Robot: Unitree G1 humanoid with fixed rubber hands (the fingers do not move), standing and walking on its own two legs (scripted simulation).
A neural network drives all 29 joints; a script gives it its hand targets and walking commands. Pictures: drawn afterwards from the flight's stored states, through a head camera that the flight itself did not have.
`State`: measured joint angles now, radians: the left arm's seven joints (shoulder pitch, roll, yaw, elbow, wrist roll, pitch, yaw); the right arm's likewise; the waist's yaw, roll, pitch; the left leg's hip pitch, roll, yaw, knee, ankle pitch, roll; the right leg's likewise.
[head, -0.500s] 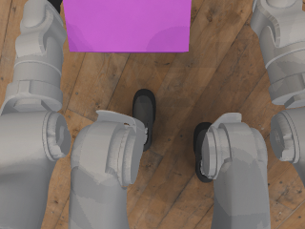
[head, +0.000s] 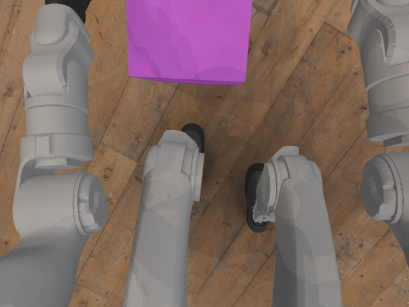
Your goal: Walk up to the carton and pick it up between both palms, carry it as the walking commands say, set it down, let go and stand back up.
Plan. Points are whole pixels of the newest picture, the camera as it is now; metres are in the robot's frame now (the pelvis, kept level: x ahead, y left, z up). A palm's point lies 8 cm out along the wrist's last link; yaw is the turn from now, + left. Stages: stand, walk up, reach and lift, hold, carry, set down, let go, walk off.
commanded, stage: set down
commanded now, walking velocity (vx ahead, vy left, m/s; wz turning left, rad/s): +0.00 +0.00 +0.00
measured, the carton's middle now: (195, 29) +0.53 +0.12 -0.35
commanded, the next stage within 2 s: let go in 0.70 s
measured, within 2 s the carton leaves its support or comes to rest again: neither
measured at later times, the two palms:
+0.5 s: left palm out of the picture +0.50 +0.28 +0.01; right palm out of the picture +0.57 -0.12 +0.02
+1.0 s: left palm out of the picture +0.48 +0.27 +0.10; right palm out of the picture +0.54 -0.13 +0.10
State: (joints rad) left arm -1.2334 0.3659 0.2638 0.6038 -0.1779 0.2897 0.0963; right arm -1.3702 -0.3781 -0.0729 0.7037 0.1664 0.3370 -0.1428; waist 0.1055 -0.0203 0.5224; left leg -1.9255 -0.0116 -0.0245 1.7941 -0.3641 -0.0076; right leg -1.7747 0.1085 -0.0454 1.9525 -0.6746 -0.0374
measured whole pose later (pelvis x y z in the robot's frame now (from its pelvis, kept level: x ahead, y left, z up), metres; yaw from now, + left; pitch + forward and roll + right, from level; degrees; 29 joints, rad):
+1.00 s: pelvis +0.07 +0.02 +0.21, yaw +0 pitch +36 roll -2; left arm -0.80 0.25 0.29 0.69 0.06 0.18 -0.03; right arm -0.91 -0.20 -0.21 0.78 -0.05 0.20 -0.06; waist 0.06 -0.01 0.04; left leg -1.36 -0.02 -0.03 0.91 -0.17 0.02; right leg -1.24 0.09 0.03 1.01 -0.40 -0.01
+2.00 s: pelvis +0.15 -0.01 +0.30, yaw +2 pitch -7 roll +2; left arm 0.23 0.21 0.04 0.43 0.02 0.14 -0.07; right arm 0.23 -0.19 -0.03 0.46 -0.02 0.12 0.05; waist -0.01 -0.04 0.12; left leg -0.14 -0.04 -0.02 0.46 -0.21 -0.01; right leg 0.00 0.05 0.07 0.50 -0.38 -0.06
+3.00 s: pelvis +0.13 +0.01 +0.30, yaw +0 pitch -4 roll +0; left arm 0.33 0.35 0.01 0.96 0.03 -0.02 0.01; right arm 0.20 -0.34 0.00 1.07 -0.02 -0.02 0.00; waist -0.01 -0.01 -0.06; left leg -0.21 -0.02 0.00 0.45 -0.18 0.02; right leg -0.05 0.07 0.09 0.44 -0.31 -0.03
